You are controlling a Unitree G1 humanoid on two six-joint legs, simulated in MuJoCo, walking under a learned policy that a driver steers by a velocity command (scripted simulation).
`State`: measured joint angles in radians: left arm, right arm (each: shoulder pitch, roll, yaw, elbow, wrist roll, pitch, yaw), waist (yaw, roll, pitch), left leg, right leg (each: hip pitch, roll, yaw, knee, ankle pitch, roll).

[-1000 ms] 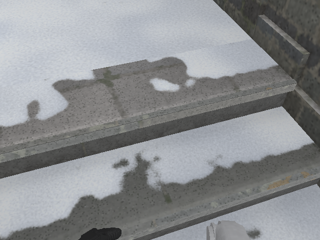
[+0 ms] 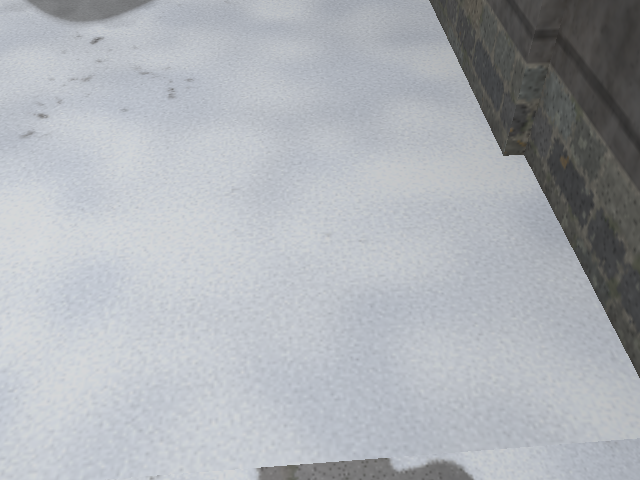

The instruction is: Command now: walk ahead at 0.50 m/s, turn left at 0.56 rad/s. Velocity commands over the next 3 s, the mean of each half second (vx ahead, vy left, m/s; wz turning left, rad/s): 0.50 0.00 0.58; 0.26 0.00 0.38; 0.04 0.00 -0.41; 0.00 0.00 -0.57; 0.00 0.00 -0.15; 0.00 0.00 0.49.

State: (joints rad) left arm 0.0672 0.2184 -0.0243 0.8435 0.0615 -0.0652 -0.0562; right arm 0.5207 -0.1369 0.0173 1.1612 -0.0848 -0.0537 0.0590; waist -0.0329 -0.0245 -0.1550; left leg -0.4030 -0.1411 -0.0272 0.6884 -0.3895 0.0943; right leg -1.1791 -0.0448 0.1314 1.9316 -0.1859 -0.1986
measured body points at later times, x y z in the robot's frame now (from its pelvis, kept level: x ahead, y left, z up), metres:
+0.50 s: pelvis +0.28 -0.06 +0.16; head +0.27 -0.07 +0.61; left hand +0.19 +0.15 +0.01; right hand +0.52 -0.24 +0.06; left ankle +0.31 +0.10 -0.41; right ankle +0.29 -0.15 -0.56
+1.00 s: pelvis +0.44 +0.07 +0.18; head +0.46 +0.06 +0.63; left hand +0.40 +0.32 +0.05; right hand +0.67 -0.11 +0.05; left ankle +0.46 +0.16 -0.56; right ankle +0.44 -0.11 -0.49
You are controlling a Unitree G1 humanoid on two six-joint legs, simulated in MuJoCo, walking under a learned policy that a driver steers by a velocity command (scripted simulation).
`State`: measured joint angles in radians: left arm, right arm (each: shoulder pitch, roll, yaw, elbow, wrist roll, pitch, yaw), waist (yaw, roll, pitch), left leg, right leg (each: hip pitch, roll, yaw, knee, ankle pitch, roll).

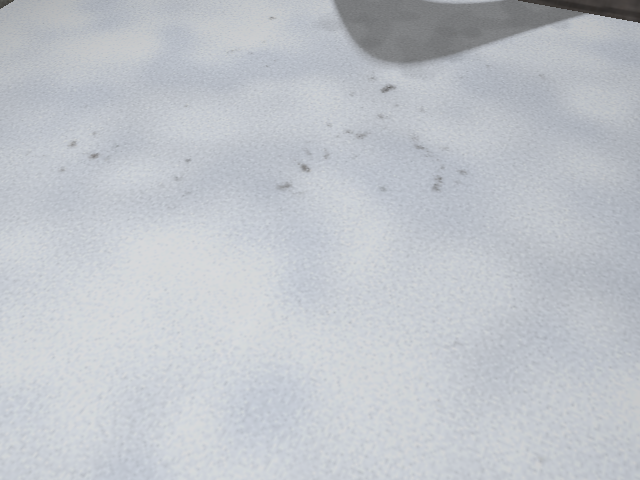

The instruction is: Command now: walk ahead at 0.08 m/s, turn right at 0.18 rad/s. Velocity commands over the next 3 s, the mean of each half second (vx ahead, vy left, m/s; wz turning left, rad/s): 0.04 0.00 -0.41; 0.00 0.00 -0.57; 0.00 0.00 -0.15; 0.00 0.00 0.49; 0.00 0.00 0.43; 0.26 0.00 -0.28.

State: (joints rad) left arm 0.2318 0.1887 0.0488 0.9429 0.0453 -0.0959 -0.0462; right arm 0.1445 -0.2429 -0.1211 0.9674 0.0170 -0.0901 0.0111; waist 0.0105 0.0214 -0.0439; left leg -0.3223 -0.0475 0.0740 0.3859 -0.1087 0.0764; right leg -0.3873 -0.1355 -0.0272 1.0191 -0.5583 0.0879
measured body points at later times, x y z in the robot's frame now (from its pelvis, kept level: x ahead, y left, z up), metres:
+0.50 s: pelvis -0.01 -0.04 +0.00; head +0.03 -0.08 +0.45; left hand +0.15 +0.21 -0.10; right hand +0.13 -0.34 -0.11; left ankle +0.04 +0.10 -0.67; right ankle +0.00 -0.13 -0.74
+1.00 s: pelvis -0.03 -0.02 +0.00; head -0.01 -0.04 +0.45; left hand +0.26 +0.10 -0.09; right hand -0.06 -0.32 -0.11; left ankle +0.05 +0.09 -0.74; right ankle -0.09 -0.14 -0.70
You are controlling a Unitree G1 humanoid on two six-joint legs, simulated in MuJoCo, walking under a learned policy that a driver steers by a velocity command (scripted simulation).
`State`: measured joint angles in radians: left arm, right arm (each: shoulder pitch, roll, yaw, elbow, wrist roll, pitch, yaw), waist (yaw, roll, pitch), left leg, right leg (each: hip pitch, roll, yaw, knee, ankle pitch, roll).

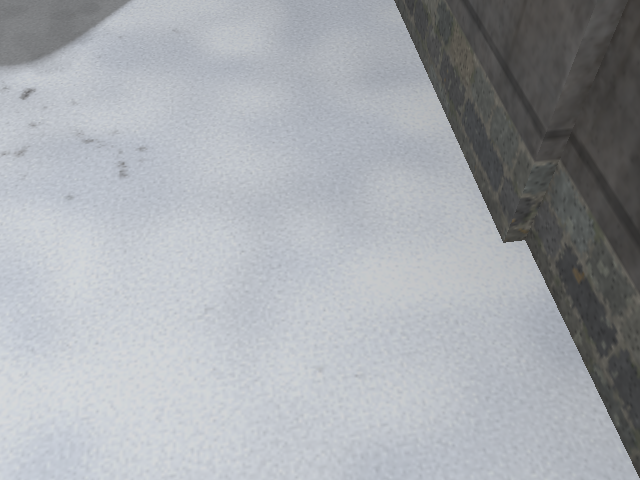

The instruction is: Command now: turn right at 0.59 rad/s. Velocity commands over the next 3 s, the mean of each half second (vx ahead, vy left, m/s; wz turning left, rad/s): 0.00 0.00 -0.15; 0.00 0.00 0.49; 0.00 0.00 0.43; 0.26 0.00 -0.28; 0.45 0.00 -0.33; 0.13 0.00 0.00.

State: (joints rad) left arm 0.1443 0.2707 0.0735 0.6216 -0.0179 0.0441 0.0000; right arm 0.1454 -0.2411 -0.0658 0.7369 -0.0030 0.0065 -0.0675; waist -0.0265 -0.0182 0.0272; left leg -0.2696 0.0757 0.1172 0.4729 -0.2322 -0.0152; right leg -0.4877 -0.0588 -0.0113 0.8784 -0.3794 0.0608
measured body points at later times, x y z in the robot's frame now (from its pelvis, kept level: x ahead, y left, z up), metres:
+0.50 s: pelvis -0.01 -0.04 -0.01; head +0.01 -0.03 +0.44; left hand +0.19 +0.19 -0.10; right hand +0.11 -0.31 -0.11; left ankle -0.02 +0.09 -0.72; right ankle +0.01 -0.13 -0.74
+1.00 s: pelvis -0.02 -0.05 -0.01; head +0.00 -0.06 +0.44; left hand +0.08 +0.24 -0.09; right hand +0.22 -0.27 -0.09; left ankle -0.03 +0.08 -0.72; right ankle +0.02 -0.16 -0.74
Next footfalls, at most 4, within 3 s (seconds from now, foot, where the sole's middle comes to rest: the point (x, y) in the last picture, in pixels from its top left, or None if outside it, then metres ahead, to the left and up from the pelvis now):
0.06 right None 0.05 -0.13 -0.77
0.54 left None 0.01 0.08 -0.77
0.96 right None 0.05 -0.15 -0.77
1.38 left None -0.06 0.08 -0.77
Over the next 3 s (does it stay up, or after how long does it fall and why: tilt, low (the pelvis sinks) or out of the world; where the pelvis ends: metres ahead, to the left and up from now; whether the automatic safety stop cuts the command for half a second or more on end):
stays up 0.48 -0.02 0.00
